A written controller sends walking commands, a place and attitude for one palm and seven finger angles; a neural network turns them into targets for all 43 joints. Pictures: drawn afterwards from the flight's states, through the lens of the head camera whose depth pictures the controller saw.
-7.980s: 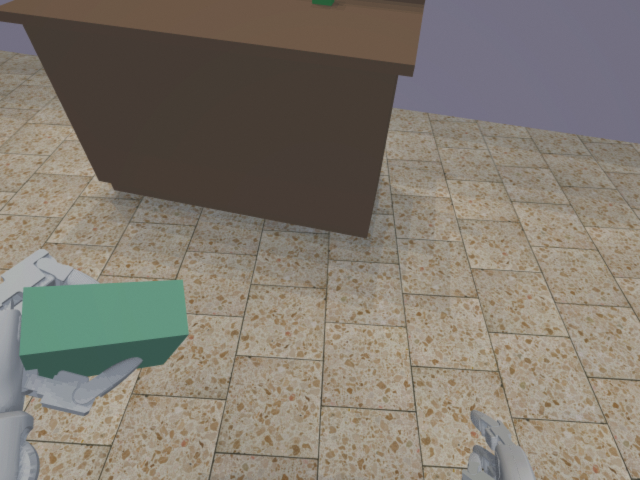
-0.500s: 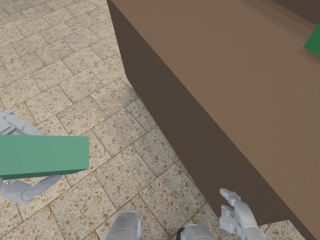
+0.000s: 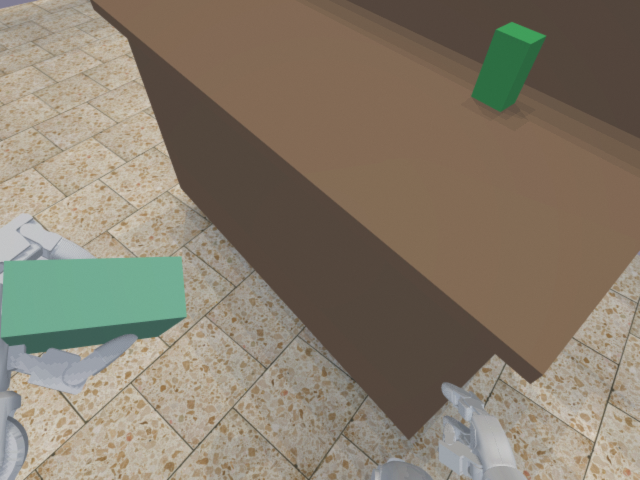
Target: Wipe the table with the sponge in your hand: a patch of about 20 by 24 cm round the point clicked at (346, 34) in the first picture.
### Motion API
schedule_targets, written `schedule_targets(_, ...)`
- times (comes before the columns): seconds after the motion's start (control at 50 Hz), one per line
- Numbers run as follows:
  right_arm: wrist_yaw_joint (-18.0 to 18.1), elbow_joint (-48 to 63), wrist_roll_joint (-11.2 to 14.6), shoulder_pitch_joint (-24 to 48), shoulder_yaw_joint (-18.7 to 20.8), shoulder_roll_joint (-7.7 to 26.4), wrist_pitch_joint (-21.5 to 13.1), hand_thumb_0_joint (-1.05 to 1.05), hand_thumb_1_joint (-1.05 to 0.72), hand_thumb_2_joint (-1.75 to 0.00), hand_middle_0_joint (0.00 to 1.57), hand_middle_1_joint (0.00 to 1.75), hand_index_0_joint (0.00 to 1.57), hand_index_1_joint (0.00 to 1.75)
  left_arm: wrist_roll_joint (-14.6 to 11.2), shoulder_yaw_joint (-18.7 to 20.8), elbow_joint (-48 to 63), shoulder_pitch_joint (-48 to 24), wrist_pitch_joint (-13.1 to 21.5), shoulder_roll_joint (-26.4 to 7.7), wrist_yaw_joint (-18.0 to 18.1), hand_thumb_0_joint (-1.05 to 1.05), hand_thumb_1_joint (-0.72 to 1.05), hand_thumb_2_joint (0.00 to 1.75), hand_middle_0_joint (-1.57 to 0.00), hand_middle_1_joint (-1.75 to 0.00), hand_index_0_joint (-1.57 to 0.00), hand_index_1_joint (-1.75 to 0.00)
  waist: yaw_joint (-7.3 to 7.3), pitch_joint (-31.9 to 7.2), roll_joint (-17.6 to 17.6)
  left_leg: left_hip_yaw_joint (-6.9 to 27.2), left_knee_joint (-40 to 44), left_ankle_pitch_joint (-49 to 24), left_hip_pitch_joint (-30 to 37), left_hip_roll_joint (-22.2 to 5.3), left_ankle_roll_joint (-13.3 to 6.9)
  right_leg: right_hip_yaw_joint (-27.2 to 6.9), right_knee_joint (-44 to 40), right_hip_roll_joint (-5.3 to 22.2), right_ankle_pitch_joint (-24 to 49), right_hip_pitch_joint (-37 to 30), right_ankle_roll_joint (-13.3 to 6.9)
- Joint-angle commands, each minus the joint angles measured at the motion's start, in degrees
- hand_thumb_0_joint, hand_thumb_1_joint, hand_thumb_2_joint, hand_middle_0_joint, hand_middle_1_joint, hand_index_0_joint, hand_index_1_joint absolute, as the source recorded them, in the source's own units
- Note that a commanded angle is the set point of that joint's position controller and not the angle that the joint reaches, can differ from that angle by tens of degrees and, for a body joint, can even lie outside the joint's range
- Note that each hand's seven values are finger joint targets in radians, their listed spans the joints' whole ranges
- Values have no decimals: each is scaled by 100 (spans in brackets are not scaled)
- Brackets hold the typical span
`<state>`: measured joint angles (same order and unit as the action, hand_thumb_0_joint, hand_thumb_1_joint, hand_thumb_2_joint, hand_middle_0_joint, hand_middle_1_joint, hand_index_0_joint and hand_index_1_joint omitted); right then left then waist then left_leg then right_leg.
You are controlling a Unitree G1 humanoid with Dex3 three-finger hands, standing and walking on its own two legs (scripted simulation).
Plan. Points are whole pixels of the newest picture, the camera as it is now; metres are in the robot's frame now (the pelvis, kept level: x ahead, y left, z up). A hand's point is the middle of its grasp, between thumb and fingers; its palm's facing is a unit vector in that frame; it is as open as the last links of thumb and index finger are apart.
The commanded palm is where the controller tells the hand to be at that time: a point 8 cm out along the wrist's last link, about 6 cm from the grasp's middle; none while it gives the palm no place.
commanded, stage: turn to face it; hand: left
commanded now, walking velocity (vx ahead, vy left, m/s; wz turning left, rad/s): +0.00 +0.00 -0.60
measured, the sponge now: (122, 305) +0.22 +0.22 +0.16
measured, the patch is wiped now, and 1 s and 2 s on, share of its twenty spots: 0.00 0.00 0.00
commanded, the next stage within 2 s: come to a stop and stand still in 1.84 s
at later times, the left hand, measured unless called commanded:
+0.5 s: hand (236, 323) +0.21 +0.11 +0.18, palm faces +0.11 -0.85 -0.52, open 9.8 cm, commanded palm +0.17 +0.16 +0.18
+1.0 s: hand (418, 414) +0.16 -0.04 +0.16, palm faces -0.21 -0.83 -0.52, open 9.8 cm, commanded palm +0.13 +0.05 +0.18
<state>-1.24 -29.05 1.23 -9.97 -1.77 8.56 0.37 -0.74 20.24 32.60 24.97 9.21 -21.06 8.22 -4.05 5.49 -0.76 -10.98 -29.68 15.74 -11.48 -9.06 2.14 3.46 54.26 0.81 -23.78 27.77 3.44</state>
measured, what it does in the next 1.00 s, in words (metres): walks backwards, turning right: right foot, then left foot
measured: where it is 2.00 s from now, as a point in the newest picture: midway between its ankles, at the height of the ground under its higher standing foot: outside the picture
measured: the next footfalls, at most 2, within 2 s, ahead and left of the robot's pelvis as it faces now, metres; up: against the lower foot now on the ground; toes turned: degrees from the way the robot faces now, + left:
right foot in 0.14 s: +0.03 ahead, -0.16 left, +0.00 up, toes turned -11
left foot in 0.56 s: +0.01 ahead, +0.07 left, +0.00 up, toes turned -15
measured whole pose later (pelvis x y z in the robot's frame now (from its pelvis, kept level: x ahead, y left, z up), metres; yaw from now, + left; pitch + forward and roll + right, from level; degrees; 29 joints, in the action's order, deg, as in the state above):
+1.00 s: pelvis -0.16 -0.09 -0.01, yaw -35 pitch +1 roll +1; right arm -0.6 -32.1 1.1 -7.8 -0.2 12.3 0.8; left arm -2.4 22.1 32.7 26.3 11.5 -22.9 7.8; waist 0.7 9.9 -1.5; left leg -2.5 -64.5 28.4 -28.0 -6.5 5.3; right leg 1.3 35.6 -1.2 -15.9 20.4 -3.1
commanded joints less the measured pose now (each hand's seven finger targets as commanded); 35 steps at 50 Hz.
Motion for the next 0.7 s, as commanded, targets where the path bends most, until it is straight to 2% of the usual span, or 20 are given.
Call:
schedule_targets(0.0, 108, 691, -12, 64, 507, 1134, -414, 0, -90, -90, 20, 30, 20, 30, -83, 487, 945, -524, 363, -894, 38, 0, 10, 130, -120, -160, -120, -160, 431, -565, -1484, 267, 712, -2237, 250, -1222, -427, 519, -1206, -116, 14, -496, 70)
schedule_targets(0.08, 81, 719, 17, -18, 540, 1144, -497, 0, -90, -90, 20, 30, 20, 30, -135, 731, 933, -315, 448, -1041, 33, 0, 10, 130, -120, -160, -120, -160, 379, -1055, -1229, 44, -523, -2144, 217, -991, -143, 515, -2806, -133, 1204, -1685, -93)
schedule_targets(0.1, 57, 700, 46, -120, 537, 1059, -468, 0, -90, -90, 20, 30, 20, 30, -73, 897, 963, -90, 464, -1284, 62, 0, 10, 130, -120, -160, -120, -160, 389, -1348, -490, -95, -1422, -1564, -166, -705, 3, -121, -3098, 413, 2383, -2290, -365)
schedule_targets(0.12, 79, 863, 61, 93, 433, 831, -452, 0, -90, -90, 20, 30, 20, 30, -111, 1050, 1106, -52, 531, -1502, 110, 0, 10, 130, -120, -160, -120, -160, 301, -1457, 1018, -58, -2500, 897, -1510, -28, 219, -1564, -2930, 1345, 5127, -3243, -877)
schedule_targets(0.14, 130, 892, 10, 354, 353, 858, -416, 0, -90, -90, 20, 30, 20, 30, -161, 1474, 1098, 128, 573, -1856, 185, 0, 10, 130, -120, -160, -120, -160, 192, -1524, 1557, 439, -3499, 2328, -2418, 334, 315, -2305, -2784, 1919, 6860, -3351, -1269)
schedule_targets(0.16, 141, 802, 103, 300, 449, 862, -346, 0, -90, -90, 20, 30, 20, 30, -258, 1370, 993, 434, 472, -1612, 154, 0, 10, 130, -120, -160, -120, -160, 257, -1767, 1574, 1048, -4050, 1893, -2374, 218, 290, -2222, -2758, 1803, 6429, -3246, -1144)
schedule_targets(0.18, 125, 888, 105, 343, 466, 882, -275, 0, -90, -90, 20, 30, 20, 30, -314, 1415, 1346, 564, 485, -1649, 129, 0, 10, 130, -120, -160, -120, -160, 290, -1651, 1323, 1225, -4280, 1611, -2503, 173, 310, -2255, -2796, 1763, 5725, -3193, -1212)
schedule_targets(0.2, 125, 804, 58, 521, 380, 777, -183, 0, -90, -90, 20, 30, 20, 30, -342, 1753, 1453, 923, 522, -1832, 184, 0, 10, 130, -120, -160, -120, -160, 210, -1872, 744, 1193, -4238, 1534, -2676, 192, 316, -2201, -2635, 1721, 5633, -3560, -1366)
schedule_targets(0.26, 117, 680, -10, 645, 401, 776, 46, 0, -90, -90, 20, 30, 20, 30, -375, 1681, 1609, 1038, 610, -1511, 210, 0, 10, 130, -120, -160, -120, -160, 318, -1756, 322, 1094, -3819, 1003, -2318, 275, 365, -1826, -2953, 1442, 4372, -2868, -1313)
schedule_targets(0.3, 170, 618, -34, 637, 477, 847, 94, 0, -90, -90, 20, 30, 20, 30, -387, 1644, 1633, 957, 615, -1531, 222, 0, 10, 130, -120, -160, -120, -160, 337, -1654, 308, 1047, -3038, 1007, -1893, 316, 343, -1928, -3081, 1358, 3836, -2480, -1373)
schedule_targets(0.4, 169, 589, -14, 462, 537, 1005, 122, 0, -90, -90, 20, 30, 20, 30, -324, 1333, 1093, 814, 453, -1279, 188, 0, 10, 130, -120, -160, -120, -160, 237, -1411, 801, 926, -1688, 1123, -1049, 548, 217, -2476, -3461, 1243, 2068, -1611, -1406)
schedule_targets(0.48, 175, 638, -24, 341, 468, 1036, 132, 0, -90, -90, 20, 30, 20, 30, -237, 1006, 1058, 445, 404, -1115, 130, 0, 10, 130, -120, -160, -120, -160, 314, -1321, 727, 848, -173, 663, -6, 618, 73, -2546, -3490, 937, 1050, -879, -1045)
schedule_targets(0.5, 205, 598, -16, 310, 470, 1083, 124, 0, -90, -90, 20, 30, 20, 30, -232, 963, 1069, 369, 405, -1153, 123, 0, 10, 130, -120, -160, -120, -160, 333, -1228, 451, 865, 387, 470, 578, 470, -19, -2449, -3244, 696, 807, -366, -853)
schedule_targets(0.52, 240, 644, -76, 289, 476, 1121, 95, 0, -90, -90, 20, 30, 20, 30, -204, 822, 1187, 192, 458, -1038, 76, 0, 10, 130, -120, -160, -120, -160, 375, -1072, -3, 1322, 944, 671, 742, -36, -269, -2168, -2673, 332, 472, 56, -638)
schedule_targets(0.54, 272, 731, -110, 409, 486, 1205, 59, 0, -90, -90, 20, 30, 20, 30, -163, 848, 1289, 35, 517, -1057, 49, 0, 10, 130, -120, -160, -120, -160, 306, -821, -1048, 2197, 1334, 294, 787, -1065, -686, -1478, -1479, -264, -228, 712, -348)
schedule_targets(0.56, 295, 800, -60, 406, 481, 1122, -9, 0, -90, -90, 20, 30, 20, 30, -57, 828, 1446, -198, 540, -1125, 62, 0, 10, 130, -120, -160, -120, -160, 264, -834, -1579, 2428, 1399, -592, 397, -1761, -1075, -733, 126, -362, -532, 658, -155)
schedule_targets(0.6, 267, 700, -86, 466, 458, 936, -139, 0, -90, -90, 20, 30, 20, 30, 14, 1021, 1593, -538, 615, -1409, 67, 0, 10, 130, -120, -160, -120, -160, 194, -852, -1511, 1855, 1408, -30, -572, -1772, -1123, -711, 1648, -67, -257, 242, -84)
schedule_targets(0.62, 224, 727, -93, 427, 481, 988, -178, 0, -90, -90, 20, 30, 20, 30, 4, 739, 1455, -512, 568, -1092, 27, 0, 10, 130, -120, -160, -120, -160, 283, -482, -1440, 1533, 1378, -40, -875, -1647, -1110, -649, 1644, 68, -198, 302, -45)
schedule_targets(0.66, 133, 694, 15, 362, 476, 1028, -281, 0, -90, -90, 20, 30, 20, 30, -40, 316, 1353, -682, 497, -725, 18, 0, 10, 130, -120, -160, -120, -160, 238, -292, -1490, 657, 1181, -293, -760, -1323, -762, -204, 639, 152, -183, 75, 17)
schedule_targets(0.68, 120, 696, 36, 247, 472, 1044, -352, 0, -90, -90, 20, 30, 20, 30, -67, 298, 1309, -694, 503, -734, 45, 0, 10, 130, -120, -160, -120, -160, 276, -355, -1480, 557, 1071, -450, -680, -1248, -656, -18, 100, 104, -216, -174, 40)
